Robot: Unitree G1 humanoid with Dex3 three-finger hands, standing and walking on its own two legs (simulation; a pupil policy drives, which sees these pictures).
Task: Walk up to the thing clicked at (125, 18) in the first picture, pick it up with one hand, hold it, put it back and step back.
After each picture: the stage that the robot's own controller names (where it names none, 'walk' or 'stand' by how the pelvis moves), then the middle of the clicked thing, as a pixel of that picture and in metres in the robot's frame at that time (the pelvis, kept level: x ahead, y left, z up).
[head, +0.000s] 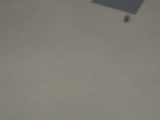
stand; (126, 17) +1.89 -0.66 -0.72
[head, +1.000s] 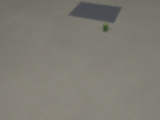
walk; (105, 27) +1.83 -0.20 -0.69
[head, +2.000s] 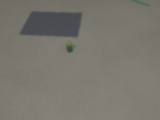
walk; (69, 47) +1.26 +0.17 -0.72
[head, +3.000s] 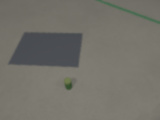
walk; (68, 83) +0.78 +0.19 -0.71
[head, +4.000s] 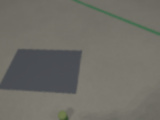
walk; (63, 117) +0.48 +0.22 -0.72
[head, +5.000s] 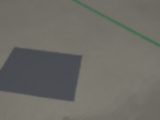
stand; out of the picture +0.40 +0.16 -0.70
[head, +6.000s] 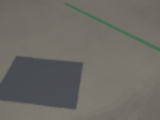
stand; out of the picture +0.38 +0.16 -0.72
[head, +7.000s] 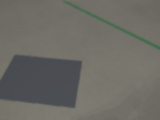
stand; out of the picture +0.38 +0.17 -0.73
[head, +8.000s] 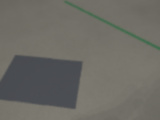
stand; out of the picture +0.37 +0.17 -0.73
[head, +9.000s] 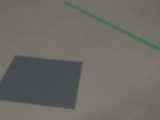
stand; out of the picture +0.37 +0.17 -0.73
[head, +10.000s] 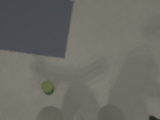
go down; (48, 88) +0.42 +0.17 -0.51
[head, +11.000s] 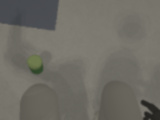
go down; (35, 65) +0.46 +0.19 -0.32
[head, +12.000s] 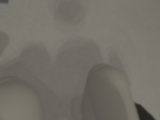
close in; out of the picture +0.44 +0.23 -0.24
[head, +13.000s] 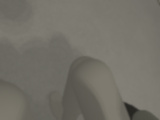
close; out of the picture +0.44 +0.25 -0.22
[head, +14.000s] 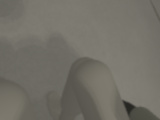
close; out of the picture +0.43 +0.25 -0.23
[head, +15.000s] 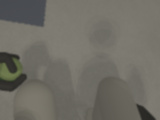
lift; (10, 74) +0.34 +0.24 -0.11
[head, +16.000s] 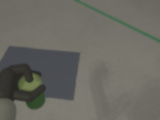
hold; (33, 92) +0.32 +0.17 +0.03
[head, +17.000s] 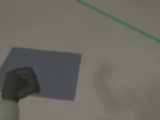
hold; out of the picture +0.22 +0.16 -0.59
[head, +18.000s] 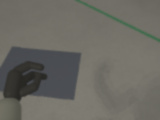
stand; out of the picture +0.05 +0.25 -0.70
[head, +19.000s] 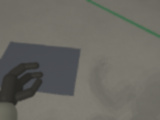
stand; out of the picture -0.05 +0.25 -0.69
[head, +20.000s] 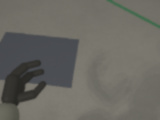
stand; out of the picture -0.13 +0.25 -0.67
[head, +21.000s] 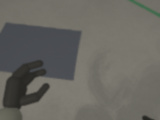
stand; out of the picture -0.21 +0.25 -0.62
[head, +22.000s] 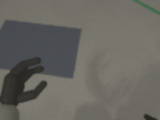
stand; out of the picture -0.28 +0.25 -0.62
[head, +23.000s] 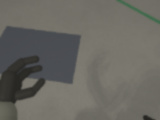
stand; out of the picture -0.35 +0.25 -0.63
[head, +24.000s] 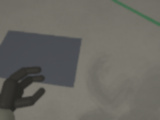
stand; out of the picture -0.43 +0.24 -0.66
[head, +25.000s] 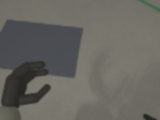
stand; out of the picture -0.47 +0.24 -0.62
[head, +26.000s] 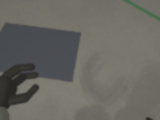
stand; out of the picture -0.54 +0.24 -0.64
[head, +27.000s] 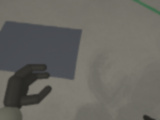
stand; out of the picture -0.59 +0.24 -0.62
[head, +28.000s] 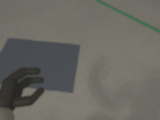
hold; out of the picture -0.66 +0.23 -0.68
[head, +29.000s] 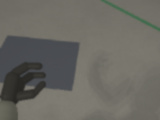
stand; out of the picture -0.71 +0.24 -0.68
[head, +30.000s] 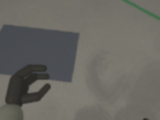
stand; out of the picture -0.75 +0.23 -0.64
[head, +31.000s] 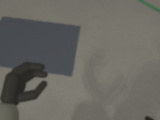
close; out of the picture -0.78 +0.22 -0.61
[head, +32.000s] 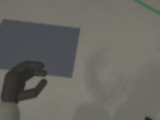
close; out of the picture -0.82 +0.23 -0.62
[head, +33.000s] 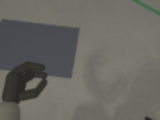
close; out of the picture -0.87 +0.23 -0.62
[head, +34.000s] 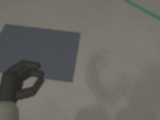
close; out of the picture -0.91 +0.23 -0.64
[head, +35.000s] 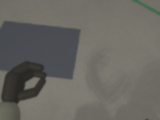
close; out of the picture -0.94 +0.23 -0.63
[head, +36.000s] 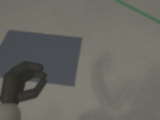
close; out of the picture -0.98 +0.23 -0.65
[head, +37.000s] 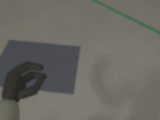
close; out of the picture -1.02 +0.22 -0.68
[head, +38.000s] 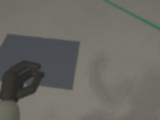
close; out of the picture -1.04 +0.22 -0.68
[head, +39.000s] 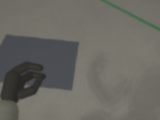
close; out of the picture -1.07 +0.22 -0.68
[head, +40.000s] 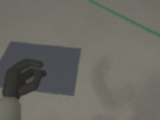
close; out of the picture -1.09 +0.23 -0.69
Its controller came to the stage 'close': yes
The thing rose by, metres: 0.70
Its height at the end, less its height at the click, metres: -0.02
